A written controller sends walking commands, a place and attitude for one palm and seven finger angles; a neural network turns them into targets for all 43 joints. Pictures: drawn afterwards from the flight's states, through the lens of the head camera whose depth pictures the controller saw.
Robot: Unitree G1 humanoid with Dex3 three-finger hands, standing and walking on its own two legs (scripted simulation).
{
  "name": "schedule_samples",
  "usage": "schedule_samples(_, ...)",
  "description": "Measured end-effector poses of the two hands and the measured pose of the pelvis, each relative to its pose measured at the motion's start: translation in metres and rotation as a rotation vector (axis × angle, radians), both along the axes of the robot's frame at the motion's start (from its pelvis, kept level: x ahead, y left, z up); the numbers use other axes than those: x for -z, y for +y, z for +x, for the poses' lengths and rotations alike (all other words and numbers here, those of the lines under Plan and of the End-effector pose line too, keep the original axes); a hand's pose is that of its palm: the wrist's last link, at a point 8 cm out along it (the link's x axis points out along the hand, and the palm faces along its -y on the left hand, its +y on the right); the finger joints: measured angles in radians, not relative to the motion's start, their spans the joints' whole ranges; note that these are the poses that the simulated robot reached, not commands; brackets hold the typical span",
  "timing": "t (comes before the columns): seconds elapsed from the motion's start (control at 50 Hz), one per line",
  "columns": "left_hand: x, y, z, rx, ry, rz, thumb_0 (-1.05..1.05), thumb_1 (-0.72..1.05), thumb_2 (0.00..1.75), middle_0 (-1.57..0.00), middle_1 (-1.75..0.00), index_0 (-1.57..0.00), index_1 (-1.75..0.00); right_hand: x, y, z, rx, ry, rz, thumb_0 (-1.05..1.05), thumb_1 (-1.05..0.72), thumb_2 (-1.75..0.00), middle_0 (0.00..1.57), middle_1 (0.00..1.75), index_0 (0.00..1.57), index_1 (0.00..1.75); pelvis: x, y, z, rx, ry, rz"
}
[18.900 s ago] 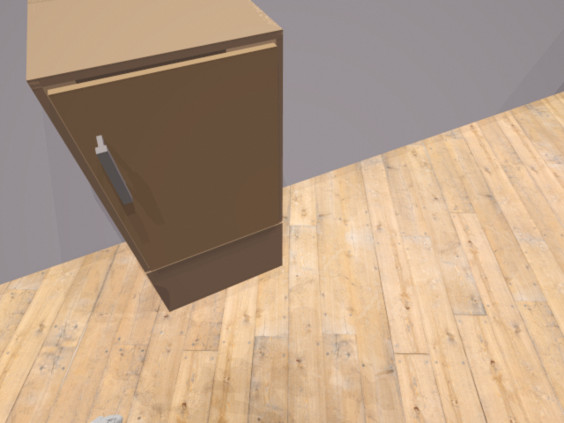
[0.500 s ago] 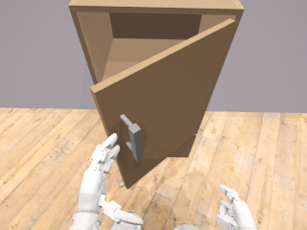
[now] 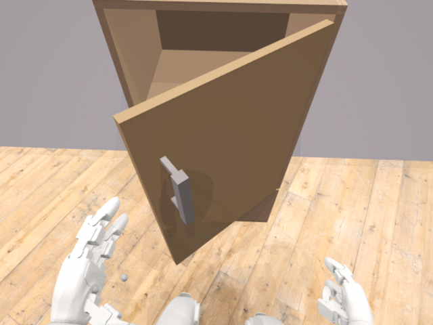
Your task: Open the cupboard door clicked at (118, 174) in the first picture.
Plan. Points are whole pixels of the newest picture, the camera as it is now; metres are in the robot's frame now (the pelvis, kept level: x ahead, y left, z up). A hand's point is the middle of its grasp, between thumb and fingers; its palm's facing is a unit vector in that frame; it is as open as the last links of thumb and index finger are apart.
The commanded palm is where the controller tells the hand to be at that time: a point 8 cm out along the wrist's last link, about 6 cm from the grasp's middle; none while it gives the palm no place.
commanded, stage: draw the hand back to the body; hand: left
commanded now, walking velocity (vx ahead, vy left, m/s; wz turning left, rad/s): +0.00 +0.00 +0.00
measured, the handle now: (177, 192) +0.33 +0.10 +0.08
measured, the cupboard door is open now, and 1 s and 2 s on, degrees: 41 41 41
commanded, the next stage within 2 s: step back with the hand held close in 1.50 s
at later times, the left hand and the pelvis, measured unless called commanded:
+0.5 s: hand (59, 260) +0.18 +0.20 +0.15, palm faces +0.08 -0.98 -0.18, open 15.9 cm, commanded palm +0.15 +0.26 +0.17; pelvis +0.01 +0.03 +0.05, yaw +0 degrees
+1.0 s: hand out of the picture +0.22 +0.28 +0.23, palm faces +0.35 -0.85 -0.39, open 10.5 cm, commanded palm +0.17 +0.33 +0.25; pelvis +0.03 +0.04 +0.09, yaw -1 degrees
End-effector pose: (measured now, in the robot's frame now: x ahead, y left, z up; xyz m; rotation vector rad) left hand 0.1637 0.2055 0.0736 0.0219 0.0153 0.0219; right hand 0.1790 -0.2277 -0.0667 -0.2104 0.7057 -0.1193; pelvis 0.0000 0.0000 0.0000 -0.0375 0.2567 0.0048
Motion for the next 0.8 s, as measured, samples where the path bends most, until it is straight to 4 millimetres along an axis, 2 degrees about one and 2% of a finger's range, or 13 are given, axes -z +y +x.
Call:
schedule_samples(0.14,-0.036,0.011,0.0,0.013,-0.031,0.039,-0.02,-0.5,0.3,-0.15,-0.3,-0.15,-0.3,-0.015,0.01,-0.006,0.03,-0.022,0.036,0.01,-0.9,-0.9,0.2,0.3,0.2,0.3,-0.015,0.006,0.001,0.001,-0.046,-0.003)
schedule_samples(0.32,-0.052,0.033,-0.008,-0.017,0.006,0.024,-0.01,-0.49,0.3,-0.15,-0.3,-0.15,-0.3,-0.041,0.019,-0.009,0.022,-0.06,0.019,0.01,-0.9,-0.9,0.2,0.3,0.2,0.3,-0.033,0.015,0.003,-0.002,-0.093,-0.008)
schedule_samples(0.44,-0.078,0.043,-0.009,-0.001,-0.069,0.045,-0.01,-0.46,0.31,-0.15,-0.3,-0.15,-0.3,-0.055,0.024,-0.004,0.008,-0.103,0.009,0.01,-0.9,-0.9,0.2,0.3,0.2,0.3,-0.039,0.022,0.004,-0.008,-0.121,-0.017)
schedule_samples(0.52,-0.094,0.054,-0.008,-0.074,-0.021,0.192,-0.01,-0.39,0.34,-0.16,-0.3,-0.16,-0.3,-0.064,0.032,-0.001,0.023,-0.104,0.005,0.01,-0.9,-0.9,0.2,0.3,0.2,0.3,-0.049,0.027,0.007,0.006,-0.145,-0.011)
schedule_samples(0.64,-0.104,0.073,-0.009,-0.191,0.066,0.291,-0.01,-0.22,0.41,-0.16,-0.3,-0.16,-0.3,-0.075,0.046,0.001,0.022,-0.091,0.013,0.01,-0.9,-0.9,0.2,0.3,0.2,0.3,-0.064,0.035,0.012,0.014,-0.187,-0.007)
schedule_samples(0.8,-0.138,0.097,0.003,-0.282,0.001,0.356,-0.01,0.05,0.53,-0.17,-0.3,-0.18,-0.3,-0.082,0.058,0.005,-0.018,-0.067,0.008,0.01,-0.9,-0.9,0.2,0.3,0.2,0.3,-0.079,0.043,0.021,0.013,-0.234,0.001)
